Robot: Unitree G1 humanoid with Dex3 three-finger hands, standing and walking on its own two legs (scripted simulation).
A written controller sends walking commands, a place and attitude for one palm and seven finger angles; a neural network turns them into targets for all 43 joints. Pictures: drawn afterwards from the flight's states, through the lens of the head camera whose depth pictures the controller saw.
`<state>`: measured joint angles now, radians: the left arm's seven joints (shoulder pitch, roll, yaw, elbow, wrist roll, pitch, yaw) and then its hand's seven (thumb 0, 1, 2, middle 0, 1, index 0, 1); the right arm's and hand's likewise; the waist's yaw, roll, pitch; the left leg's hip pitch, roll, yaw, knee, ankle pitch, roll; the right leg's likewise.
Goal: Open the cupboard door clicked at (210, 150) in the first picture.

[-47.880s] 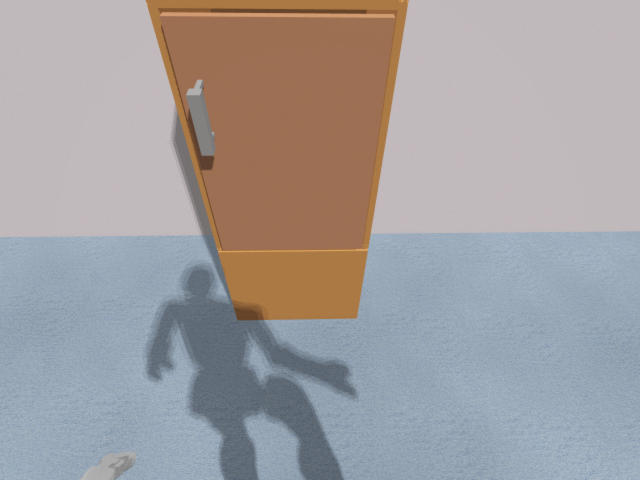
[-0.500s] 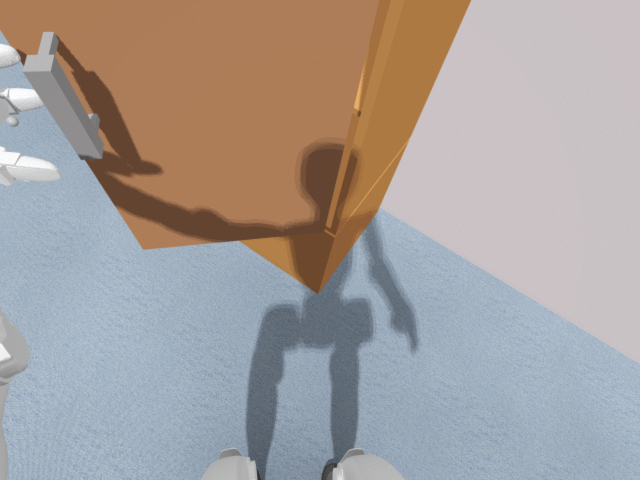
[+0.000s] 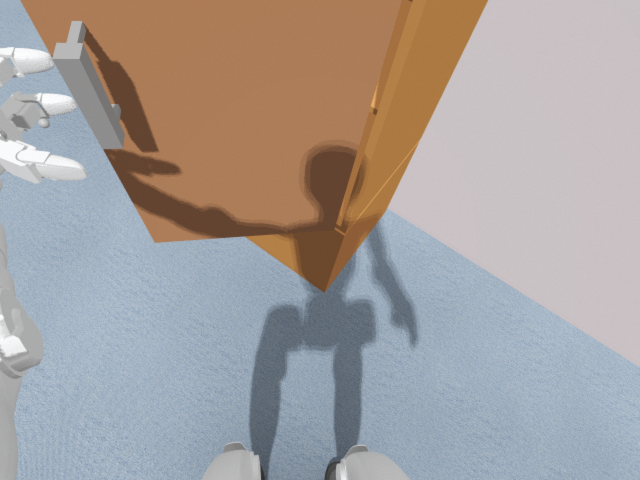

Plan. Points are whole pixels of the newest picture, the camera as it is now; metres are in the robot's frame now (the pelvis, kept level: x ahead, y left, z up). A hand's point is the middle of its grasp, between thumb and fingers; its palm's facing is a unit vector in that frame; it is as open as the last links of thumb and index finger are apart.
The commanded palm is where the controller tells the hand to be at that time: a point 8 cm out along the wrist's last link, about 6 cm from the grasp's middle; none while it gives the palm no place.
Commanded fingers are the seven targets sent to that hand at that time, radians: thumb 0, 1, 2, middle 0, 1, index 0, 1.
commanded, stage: move the hooked fingers beside the handle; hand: left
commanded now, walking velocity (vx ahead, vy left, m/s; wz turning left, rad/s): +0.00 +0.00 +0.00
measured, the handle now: (96, 88) +0.55 +0.23 +0.11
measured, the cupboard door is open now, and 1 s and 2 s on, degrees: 43 43 43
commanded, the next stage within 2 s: slide the fingers in behind the handle in 0.48 s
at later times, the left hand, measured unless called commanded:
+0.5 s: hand (27, 118) +0.49 +0.28 +0.12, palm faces +0.06 -1.00 +0.00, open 13.9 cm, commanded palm +0.48 +0.33 +0.11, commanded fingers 0.00 -0.50 0.30 -0.30 -1.20 -0.30 -1.20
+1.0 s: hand (63, 116) +0.50 +0.26 +0.12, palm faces +0.04 -1.00 +0.01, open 13.9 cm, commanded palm +0.48 +0.30 +0.11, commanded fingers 0.00 -0.50 0.30 -0.30 -1.20 -0.30 -1.20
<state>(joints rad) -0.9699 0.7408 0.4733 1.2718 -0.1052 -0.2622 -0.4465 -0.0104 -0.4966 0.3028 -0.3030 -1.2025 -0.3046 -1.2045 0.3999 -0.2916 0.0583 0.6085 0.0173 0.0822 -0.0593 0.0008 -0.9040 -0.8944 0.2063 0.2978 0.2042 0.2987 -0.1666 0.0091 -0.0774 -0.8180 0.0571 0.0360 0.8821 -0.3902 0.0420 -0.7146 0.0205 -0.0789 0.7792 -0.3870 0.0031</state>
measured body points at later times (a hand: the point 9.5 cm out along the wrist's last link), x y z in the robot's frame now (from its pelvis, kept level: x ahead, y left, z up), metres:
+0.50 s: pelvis +0.00 -0.01 +0.00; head +0.12 +0.03 +0.43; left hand +0.48 +0.34 +0.13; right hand -0.02 -0.28 -0.10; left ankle +0.01 +0.09 -0.70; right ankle -0.02 -0.13 -0.70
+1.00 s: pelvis +0.01 -0.01 +0.00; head +0.12 +0.02 +0.43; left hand +0.49 +0.31 +0.12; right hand +0.00 -0.27 -0.10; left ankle +0.01 +0.09 -0.70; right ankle -0.02 -0.13 -0.70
